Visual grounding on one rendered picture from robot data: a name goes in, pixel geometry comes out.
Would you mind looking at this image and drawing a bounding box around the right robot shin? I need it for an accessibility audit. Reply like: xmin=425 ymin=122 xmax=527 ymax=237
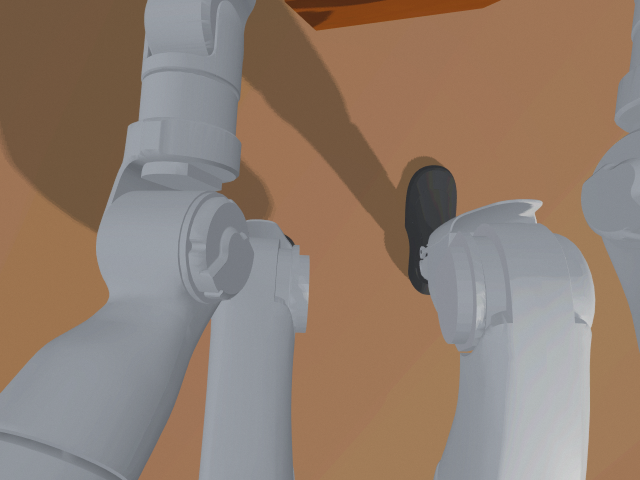
xmin=419 ymin=199 xmax=595 ymax=328

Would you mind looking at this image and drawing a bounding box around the carton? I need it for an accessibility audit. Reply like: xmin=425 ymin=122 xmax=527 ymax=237
xmin=285 ymin=0 xmax=500 ymax=31

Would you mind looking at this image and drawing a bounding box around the robot right forearm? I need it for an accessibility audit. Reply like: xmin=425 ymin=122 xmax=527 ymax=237
xmin=614 ymin=0 xmax=640 ymax=133

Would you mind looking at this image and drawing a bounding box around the robot right thigh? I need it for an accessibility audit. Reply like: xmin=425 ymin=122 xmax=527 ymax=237
xmin=433 ymin=223 xmax=592 ymax=480

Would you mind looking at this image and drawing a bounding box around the robot left forearm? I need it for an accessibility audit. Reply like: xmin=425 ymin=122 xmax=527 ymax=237
xmin=96 ymin=0 xmax=256 ymax=262

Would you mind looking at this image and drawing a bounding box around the right robot upper arm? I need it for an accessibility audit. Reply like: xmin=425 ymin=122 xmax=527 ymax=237
xmin=581 ymin=128 xmax=640 ymax=352

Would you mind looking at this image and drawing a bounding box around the left robot upper arm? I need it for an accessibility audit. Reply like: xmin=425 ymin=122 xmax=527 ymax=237
xmin=0 ymin=191 xmax=254 ymax=480

